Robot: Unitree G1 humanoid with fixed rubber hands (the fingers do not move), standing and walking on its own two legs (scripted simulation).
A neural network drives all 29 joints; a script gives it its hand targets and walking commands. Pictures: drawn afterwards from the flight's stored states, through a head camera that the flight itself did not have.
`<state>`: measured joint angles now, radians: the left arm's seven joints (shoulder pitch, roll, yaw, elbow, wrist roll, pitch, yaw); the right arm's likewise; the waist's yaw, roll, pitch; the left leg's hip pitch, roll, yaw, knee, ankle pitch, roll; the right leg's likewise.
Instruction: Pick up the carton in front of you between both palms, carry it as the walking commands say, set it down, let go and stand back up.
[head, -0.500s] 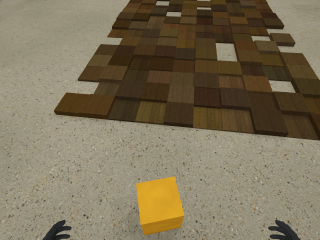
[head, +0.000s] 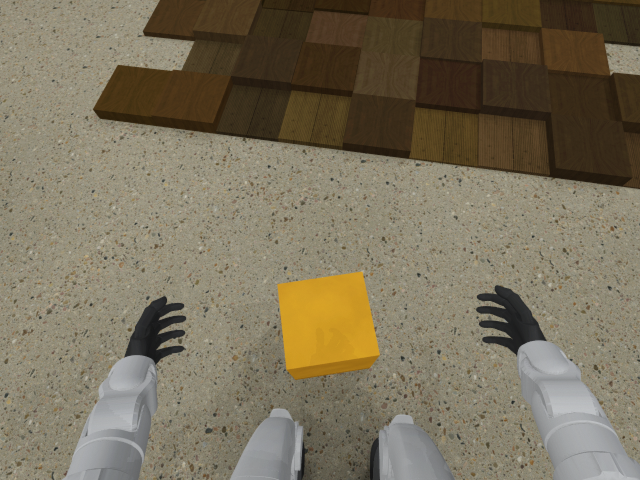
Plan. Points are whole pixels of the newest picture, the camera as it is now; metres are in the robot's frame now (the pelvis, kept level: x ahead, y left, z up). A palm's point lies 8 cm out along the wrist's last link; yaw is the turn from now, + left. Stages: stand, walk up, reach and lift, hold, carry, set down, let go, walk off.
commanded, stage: reach and lift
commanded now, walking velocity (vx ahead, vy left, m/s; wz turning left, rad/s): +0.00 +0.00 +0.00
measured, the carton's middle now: (326, 329) +0.41 +0.04 -0.58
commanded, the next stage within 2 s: none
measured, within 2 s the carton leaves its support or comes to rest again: neither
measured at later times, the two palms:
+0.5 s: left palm (206, 281) +0.39 +0.23 -0.15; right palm (442, 247) +0.46 -0.15 -0.15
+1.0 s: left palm (235, 321) +0.38 +0.23 -0.38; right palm (414, 301) +0.44 -0.16 -0.40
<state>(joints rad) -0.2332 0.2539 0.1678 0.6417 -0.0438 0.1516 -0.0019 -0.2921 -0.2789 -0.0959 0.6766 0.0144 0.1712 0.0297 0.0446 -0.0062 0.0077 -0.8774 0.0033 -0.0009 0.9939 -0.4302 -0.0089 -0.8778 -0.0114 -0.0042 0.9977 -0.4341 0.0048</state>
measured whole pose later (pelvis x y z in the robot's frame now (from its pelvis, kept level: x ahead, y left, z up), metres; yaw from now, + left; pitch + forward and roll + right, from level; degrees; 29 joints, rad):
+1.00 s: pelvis -0.07 -0.01 -0.23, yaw +1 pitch +50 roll +2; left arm -0.97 0.21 0.26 0.83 -0.18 0.01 0.10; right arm -1.11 -0.32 -0.08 0.91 0.09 0.07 -0.09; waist 0.09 -0.01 -0.02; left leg -2.14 0.00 0.00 1.79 -0.52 -0.03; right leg -2.15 0.00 0.02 1.81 -0.53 -0.01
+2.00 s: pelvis -0.10 +0.00 -0.33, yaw +2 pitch +39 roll +2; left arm -1.36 0.23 0.08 1.17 -0.31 -0.06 0.20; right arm -1.46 -0.33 0.08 1.26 0.22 -0.04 -0.14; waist 0.08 0.02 0.30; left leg -2.29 -0.03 0.00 2.12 -0.51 -0.03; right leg -2.30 -0.02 0.03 2.15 -0.53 0.00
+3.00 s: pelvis -0.08 +0.00 -0.18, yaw +0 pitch +40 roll +1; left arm -0.80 -0.05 0.45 0.59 0.14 0.35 0.07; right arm -0.85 0.02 -0.35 0.66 -0.17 0.34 -0.07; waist 0.04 -0.01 -0.23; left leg -1.84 -0.05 -0.04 1.66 -0.51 -0.04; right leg -1.85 0.06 0.04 1.66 -0.50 0.02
